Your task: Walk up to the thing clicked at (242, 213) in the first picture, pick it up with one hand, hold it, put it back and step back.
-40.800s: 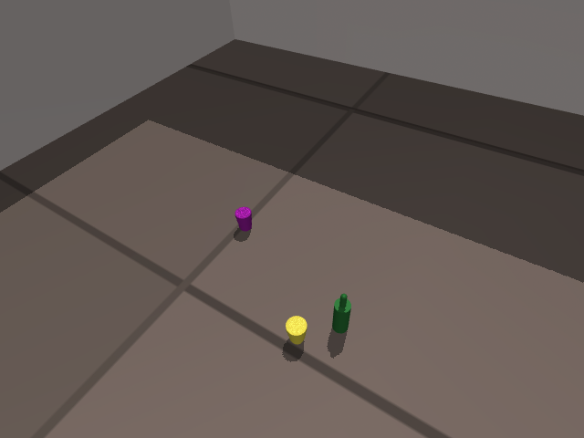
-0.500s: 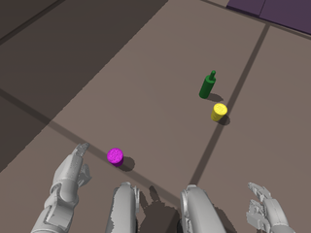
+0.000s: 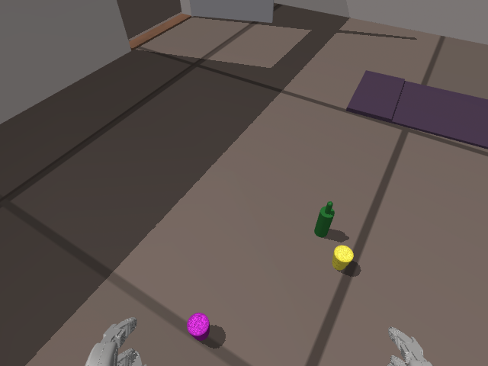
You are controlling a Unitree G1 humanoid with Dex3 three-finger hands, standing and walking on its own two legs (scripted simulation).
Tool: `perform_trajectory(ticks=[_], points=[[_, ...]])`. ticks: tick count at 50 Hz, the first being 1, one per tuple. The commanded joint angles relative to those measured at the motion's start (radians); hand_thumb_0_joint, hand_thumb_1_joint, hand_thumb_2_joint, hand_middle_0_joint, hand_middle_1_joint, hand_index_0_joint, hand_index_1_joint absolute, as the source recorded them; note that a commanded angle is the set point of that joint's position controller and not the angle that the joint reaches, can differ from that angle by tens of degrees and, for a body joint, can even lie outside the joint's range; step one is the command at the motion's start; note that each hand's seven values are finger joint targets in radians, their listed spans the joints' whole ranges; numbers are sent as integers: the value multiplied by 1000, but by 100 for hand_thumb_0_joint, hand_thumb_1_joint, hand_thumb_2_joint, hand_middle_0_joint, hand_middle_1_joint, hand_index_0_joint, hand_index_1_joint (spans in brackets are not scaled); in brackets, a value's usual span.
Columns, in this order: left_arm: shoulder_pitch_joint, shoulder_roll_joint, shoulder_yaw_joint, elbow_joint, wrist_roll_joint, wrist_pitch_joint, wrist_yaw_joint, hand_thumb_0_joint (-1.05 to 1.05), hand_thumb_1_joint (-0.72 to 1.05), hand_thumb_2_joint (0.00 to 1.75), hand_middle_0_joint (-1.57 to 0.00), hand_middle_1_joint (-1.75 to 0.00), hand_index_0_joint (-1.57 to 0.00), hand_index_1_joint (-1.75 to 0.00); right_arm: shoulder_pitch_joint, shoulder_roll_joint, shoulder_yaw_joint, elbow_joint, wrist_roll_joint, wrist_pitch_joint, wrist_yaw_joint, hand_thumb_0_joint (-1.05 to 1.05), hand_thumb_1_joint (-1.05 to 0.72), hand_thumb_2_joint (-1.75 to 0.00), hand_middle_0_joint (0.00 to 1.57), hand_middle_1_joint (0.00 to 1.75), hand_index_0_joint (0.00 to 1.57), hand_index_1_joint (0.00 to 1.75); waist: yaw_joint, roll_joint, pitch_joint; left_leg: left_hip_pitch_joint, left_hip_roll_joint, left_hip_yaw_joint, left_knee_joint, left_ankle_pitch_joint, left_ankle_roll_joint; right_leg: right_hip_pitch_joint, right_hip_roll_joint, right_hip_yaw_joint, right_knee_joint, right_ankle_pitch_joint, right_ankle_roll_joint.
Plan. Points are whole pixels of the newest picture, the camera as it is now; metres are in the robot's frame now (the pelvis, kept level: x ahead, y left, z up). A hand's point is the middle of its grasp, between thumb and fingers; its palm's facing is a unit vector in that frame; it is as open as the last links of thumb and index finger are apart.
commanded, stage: home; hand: left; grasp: from above
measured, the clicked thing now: (199, 328) +0.41 +0.18 -0.65
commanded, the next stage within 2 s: none
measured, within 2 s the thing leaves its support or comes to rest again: neither
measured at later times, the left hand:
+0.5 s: hand out of the picture +0.17 +0.18 -0.03, palm faces +0.06 -0.98 -0.20, open 7.4 cm
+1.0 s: hand out of the picture +0.17 +0.17 -0.03, palm faces +0.05 -0.98 -0.20, open 7.4 cm
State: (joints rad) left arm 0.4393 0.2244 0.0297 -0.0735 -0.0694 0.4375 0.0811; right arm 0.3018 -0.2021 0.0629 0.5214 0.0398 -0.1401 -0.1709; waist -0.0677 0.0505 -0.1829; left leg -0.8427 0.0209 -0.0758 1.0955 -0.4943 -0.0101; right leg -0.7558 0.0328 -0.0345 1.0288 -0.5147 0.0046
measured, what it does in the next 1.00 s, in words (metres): stands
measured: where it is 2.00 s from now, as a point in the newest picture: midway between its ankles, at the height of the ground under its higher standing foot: outside the picture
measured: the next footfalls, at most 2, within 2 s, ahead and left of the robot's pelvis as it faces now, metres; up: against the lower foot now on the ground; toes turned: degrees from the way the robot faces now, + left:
none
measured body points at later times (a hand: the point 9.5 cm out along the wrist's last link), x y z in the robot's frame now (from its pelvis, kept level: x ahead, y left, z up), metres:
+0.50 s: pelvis +0.01 +0.00 +0.02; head +0.02 +0.00 +0.47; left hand +0.16 +0.23 -0.02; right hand +0.18 -0.24 -0.04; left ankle +0.02 +0.12 -0.67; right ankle +0.00 -0.13 -0.67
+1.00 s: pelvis +0.01 -0.01 +0.01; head +0.02 -0.01 +0.46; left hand +0.16 +0.22 -0.02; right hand +0.17 -0.25 -0.05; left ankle +0.02 +0.12 -0.67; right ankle -0.01 -0.13 -0.67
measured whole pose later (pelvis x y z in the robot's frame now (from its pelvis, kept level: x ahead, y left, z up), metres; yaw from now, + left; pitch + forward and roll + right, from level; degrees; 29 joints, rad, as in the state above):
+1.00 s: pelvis +0.01 -0.01 +0.01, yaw +1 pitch +10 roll -2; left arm 0.50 0.22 0.02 -0.12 -0.06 0.45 0.02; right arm 0.30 -0.23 0.04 0.53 0.01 -0.22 -0.18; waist -0.04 0.05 -0.17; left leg -0.70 0.02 -0.07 1.01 -0.48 -0.02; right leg -0.62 0.03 -0.03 0.96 -0.51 0.00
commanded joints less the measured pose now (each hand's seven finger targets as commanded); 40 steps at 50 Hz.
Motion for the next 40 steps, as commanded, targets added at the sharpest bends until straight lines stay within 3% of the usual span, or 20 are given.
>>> perform_trajectory(ticks=[1,7,10,11,14,16,40], points=[[39,93,55,-239,4,-28,-12,0,90,90,-20,-30,-20,-30,-61,-118,-60,-171,-12,-84,-26,0,-90,-90,20,30,20,30,13,13,-99,234,-17,27,-210,264,25,116,7,-31,-205,266,-16],[72,91,47,-263,11,-21,-41,0,90,90,-20,-30,-20,-30,-59,-134,-73,-182,-20,-109,-24,0,-90,-90,20,30,20,30,18,-3,-50,260,-19,29,-244,263,25,133,7,-41,-230,254,-12],[43,95,52,-236,17,-22,-49,0,90,90,-20,-30,-20,-30,-67,-138,-73,-181,-24,-119,-21,0,-90,-90,20,30,20,30,17,-19,-4,246,-22,33,-250,205,28,115,2,-37,-249,207,-7],[30,97,53,-250,17,-26,-53,0,90,90,-20,-30,-20,-30,-60,-140,-77,-179,-26,-123,-20,0,-90,-90,20,30,20,30,8,-7,-33,259,-25,35,-243,218,28,124,1,-31,-244,220,-7],[53,101,60,-250,21,-26,-55,0,90,90,-20,-30,-20,-30,-62,-143,-79,-176,-27,-130,-17,0,-90,-90,20,30,20,30,22,10,-49,282,-23,35,-242,263,23,138,1,-31,-231,256,-8],[37,102,57,-250,22,-31,-56,0,90,90,-20,-30,-20,-30,-66,-146,-80,-173,-29,-132,-15,0,-90,-90,20,30,20,30,16,9,-58,288,-23,31,-241,279,23,142,1,-29,-227,273,-9],[51,108,65,-236,17,-41,-51,0,90,90,-20,-30,-20,-30,-81,-143,-77,-166,-30,-139,-17,0,-90,-90,20,30,20,30,35,-22,-52,252,-24,38,-234,219,28,143,-3,-19,-245,226,-4]])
